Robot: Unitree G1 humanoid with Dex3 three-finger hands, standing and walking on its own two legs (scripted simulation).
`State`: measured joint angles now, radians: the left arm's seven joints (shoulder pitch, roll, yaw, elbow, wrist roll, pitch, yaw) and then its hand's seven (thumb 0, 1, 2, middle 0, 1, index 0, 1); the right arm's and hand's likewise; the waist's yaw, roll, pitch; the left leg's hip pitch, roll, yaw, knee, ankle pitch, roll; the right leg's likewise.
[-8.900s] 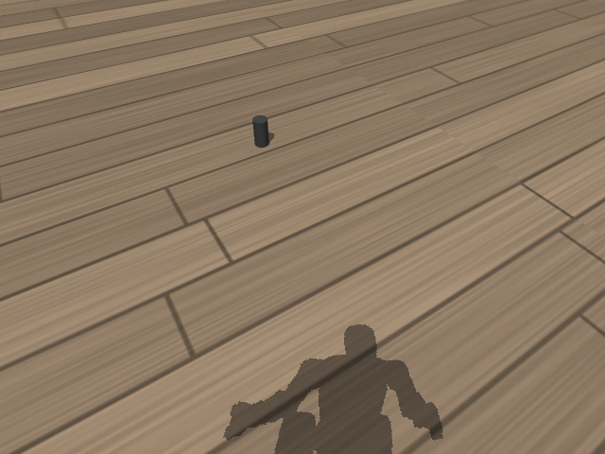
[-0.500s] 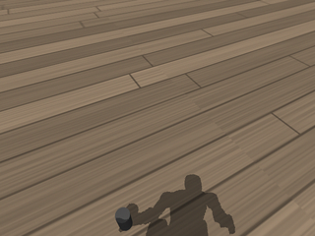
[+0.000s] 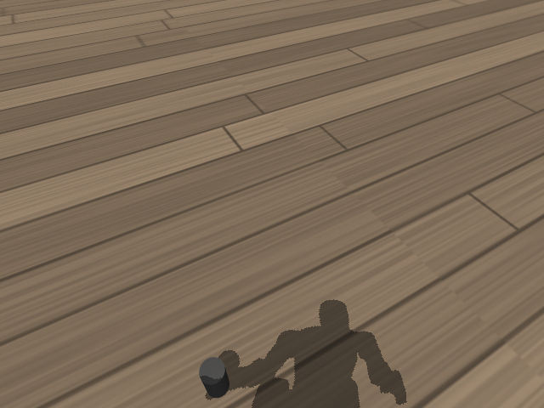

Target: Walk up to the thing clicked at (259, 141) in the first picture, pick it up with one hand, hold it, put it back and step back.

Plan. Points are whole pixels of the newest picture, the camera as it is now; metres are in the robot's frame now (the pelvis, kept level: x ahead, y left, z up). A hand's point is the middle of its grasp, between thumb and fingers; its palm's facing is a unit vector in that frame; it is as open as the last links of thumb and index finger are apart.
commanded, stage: go down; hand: left
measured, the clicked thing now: (215, 378) +0.38 +0.19 -0.70
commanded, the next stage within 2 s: none
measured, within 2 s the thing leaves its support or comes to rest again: neither
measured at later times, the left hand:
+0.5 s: hand out of the picture +0.14 +0.27 -0.19, palm faces +0.06 -0.95 -0.32, open 16.2 cm
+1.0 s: hand out of the picture +0.13 +0.29 -0.21, palm faces +0.09 -0.95 -0.31, open 17.3 cm
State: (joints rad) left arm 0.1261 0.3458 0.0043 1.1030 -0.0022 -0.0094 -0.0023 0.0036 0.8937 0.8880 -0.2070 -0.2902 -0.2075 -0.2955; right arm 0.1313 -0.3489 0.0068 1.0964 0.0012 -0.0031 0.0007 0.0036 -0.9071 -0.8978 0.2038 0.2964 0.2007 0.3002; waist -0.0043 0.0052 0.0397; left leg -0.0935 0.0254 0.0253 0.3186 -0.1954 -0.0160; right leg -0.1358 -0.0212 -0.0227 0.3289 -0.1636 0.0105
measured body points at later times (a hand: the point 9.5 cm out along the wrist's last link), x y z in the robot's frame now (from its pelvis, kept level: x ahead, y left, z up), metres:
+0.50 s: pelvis -0.01 +0.01 -0.06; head +0.06 +0.02 +0.39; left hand +0.13 +0.32 -0.17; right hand +0.12 -0.25 -0.16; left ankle -0.01 +0.13 -0.75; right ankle +0.01 -0.12 -0.75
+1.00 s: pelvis -0.02 +0.02 -0.10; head +0.07 +0.04 +0.34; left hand +0.12 +0.33 -0.19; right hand +0.16 -0.23 -0.18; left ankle -0.01 +0.13 -0.75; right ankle +0.01 -0.12 -0.75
